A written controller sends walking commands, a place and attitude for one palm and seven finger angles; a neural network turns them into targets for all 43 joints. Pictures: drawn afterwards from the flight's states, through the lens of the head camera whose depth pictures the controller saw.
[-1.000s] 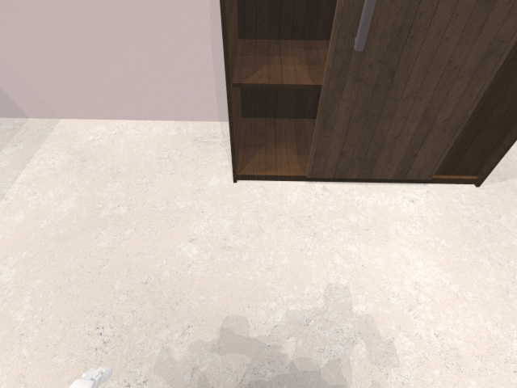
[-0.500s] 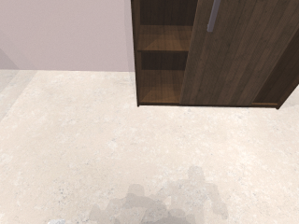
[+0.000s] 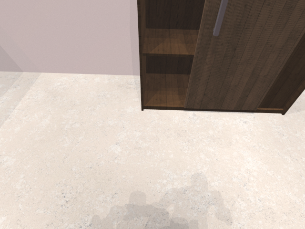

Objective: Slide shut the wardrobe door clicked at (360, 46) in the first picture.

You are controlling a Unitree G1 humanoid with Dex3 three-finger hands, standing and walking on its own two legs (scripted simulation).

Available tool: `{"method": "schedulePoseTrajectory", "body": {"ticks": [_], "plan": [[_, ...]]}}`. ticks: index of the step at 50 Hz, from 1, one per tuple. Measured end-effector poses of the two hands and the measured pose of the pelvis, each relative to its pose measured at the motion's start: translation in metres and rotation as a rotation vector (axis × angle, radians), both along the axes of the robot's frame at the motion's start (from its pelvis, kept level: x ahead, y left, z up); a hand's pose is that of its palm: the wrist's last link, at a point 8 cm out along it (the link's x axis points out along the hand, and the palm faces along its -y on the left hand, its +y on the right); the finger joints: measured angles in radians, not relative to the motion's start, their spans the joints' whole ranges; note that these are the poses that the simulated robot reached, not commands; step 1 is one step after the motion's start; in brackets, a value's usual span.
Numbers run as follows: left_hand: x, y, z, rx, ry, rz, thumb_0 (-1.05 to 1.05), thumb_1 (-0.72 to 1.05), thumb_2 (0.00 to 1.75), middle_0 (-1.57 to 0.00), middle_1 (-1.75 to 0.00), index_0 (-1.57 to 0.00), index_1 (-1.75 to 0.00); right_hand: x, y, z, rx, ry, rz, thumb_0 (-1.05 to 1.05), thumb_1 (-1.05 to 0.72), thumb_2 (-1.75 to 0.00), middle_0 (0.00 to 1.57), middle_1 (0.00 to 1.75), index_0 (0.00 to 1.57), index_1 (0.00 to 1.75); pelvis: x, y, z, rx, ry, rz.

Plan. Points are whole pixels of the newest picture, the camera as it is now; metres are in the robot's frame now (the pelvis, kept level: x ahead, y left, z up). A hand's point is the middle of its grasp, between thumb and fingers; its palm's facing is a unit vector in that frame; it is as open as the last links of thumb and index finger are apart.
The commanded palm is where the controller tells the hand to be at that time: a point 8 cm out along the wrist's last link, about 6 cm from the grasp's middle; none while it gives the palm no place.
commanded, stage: look at it before walking up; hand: right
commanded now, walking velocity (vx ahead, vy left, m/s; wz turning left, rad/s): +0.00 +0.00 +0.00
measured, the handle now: (222, 5) +1.22 -0.31 +0.14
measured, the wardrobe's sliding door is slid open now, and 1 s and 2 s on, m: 0.37 0.37 0.37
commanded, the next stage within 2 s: walk to a spot facing it in 0.44 s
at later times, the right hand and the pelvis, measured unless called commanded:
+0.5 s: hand out of the picture +0.06 -0.24 -0.16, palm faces -0.03 +0.94 -0.33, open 7.3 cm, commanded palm none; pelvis +0.00 +0.00 +0.00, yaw +0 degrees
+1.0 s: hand out of the picture +0.03 -0.26 -0.20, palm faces +0.19 +0.97 -0.17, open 7.3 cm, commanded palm none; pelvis +0.07 -0.07 -0.01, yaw -12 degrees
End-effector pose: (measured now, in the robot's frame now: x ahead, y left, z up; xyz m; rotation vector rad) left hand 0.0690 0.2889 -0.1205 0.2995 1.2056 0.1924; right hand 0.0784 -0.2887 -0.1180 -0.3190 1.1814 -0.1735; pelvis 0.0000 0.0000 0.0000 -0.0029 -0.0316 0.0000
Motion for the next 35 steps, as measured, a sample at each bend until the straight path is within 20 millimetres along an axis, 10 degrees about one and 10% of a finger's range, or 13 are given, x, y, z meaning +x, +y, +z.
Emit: {"method": "schedulePoseTrajectory", "body": {"ticks": [35], "plan": [[-0.006,-0.016,-0.008,-0.019,0.059,-0.023,0.01,0.91,0.9,-0.2,-0.3,-0.2,-0.3,-0.027,0.008,-0.015,0.043,0.043,-0.069,0.01,-0.91,-0.9,0.2,0.3,0.21,0.3,0.008,-0.003,-0.004,0.016,0.016,-0.042]]}}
